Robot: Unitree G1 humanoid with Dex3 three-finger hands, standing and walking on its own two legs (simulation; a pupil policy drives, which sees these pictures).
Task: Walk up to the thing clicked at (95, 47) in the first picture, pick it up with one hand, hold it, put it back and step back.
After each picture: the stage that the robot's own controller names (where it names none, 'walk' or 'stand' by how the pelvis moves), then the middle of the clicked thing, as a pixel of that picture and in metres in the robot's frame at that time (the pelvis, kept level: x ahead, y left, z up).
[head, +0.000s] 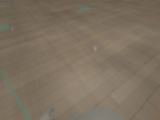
stand; (95, 48) +1.59 -0.10 -0.72
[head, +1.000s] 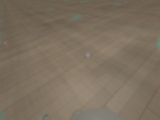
walk; (87, 54) +1.45 +0.21 -0.70
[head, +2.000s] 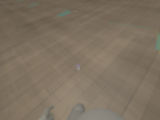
walk; (78, 67) +0.91 +0.32 -0.71
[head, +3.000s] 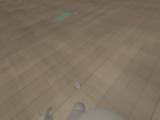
walk; (77, 85) +0.56 +0.27 -0.72
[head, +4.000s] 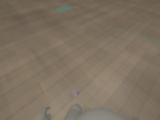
walk; (74, 93) +0.38 +0.19 -0.70
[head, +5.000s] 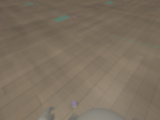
stand; (74, 104) +0.31 +0.20 -0.72
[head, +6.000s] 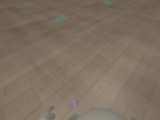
stand; (74, 103) +0.32 +0.21 -0.73
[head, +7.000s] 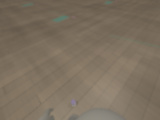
stand; (73, 103) +0.32 +0.21 -0.73
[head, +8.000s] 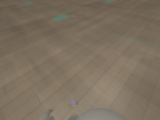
stand; (73, 103) +0.31 +0.22 -0.73
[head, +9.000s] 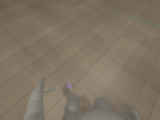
go down; (69, 86) +0.35 +0.22 -0.61
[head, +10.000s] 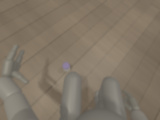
go down; (66, 67) +0.39 +0.24 -0.31
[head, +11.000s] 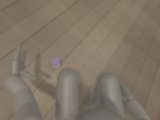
close in; (55, 62) +0.38 +0.27 -0.26
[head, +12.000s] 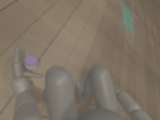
close; (31, 62) +0.37 +0.29 -0.21
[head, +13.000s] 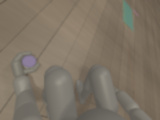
close; (29, 62) +0.36 +0.29 -0.22
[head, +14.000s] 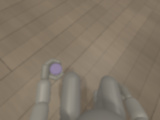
lift; (56, 70) +0.30 +0.26 -0.06
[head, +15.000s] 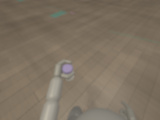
hold; (68, 72) +0.33 +0.17 +0.06
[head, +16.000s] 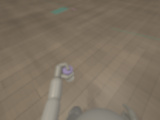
hold; (68, 73) +0.33 +0.17 +0.02
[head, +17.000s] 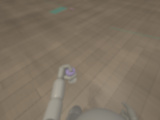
hold; (71, 75) +0.33 +0.15 +0.00
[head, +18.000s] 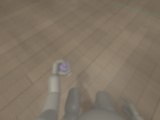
crouch; (65, 69) +0.37 +0.19 -0.06
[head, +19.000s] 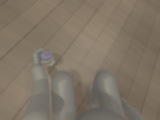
lower; (48, 58) +0.41 +0.27 -0.15
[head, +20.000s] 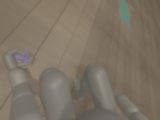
lower; (23, 59) +0.40 +0.30 -0.22
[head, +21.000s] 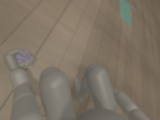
lower; (24, 59) +0.39 +0.30 -0.22
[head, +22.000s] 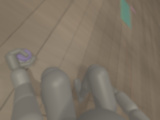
lower; (25, 59) +0.39 +0.30 -0.22
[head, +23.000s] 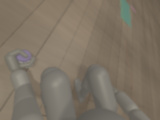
lower; (25, 59) +0.38 +0.30 -0.22
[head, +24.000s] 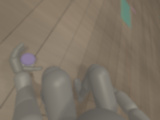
open; (28, 61) +0.37 +0.29 -0.22
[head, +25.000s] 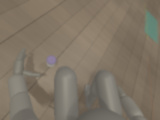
stand; (51, 61) +0.38 +0.27 -0.25
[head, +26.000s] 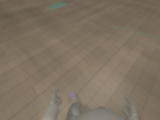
stand; (73, 95) +0.34 +0.18 -0.63
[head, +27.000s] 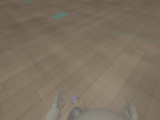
stand; (74, 99) +0.35 +0.19 -0.66
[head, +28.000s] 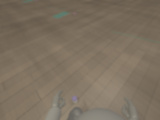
stand; (74, 99) +0.35 +0.19 -0.67
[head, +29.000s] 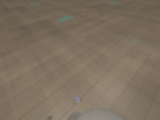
stand; (77, 99) +0.37 +0.18 -0.72
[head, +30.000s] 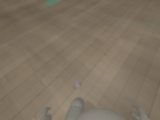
walk; (77, 84) +0.45 +0.19 -0.69
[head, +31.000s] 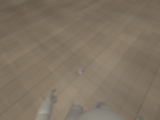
walk; (80, 70) +0.66 +0.15 -0.69
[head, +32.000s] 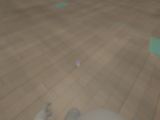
stand; (78, 63) +0.94 +0.20 -0.71
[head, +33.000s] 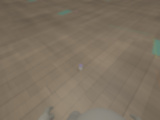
stand; (80, 67) +0.94 +0.20 -0.72
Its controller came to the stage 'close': yes
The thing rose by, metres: 0.71
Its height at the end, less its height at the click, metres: +0.00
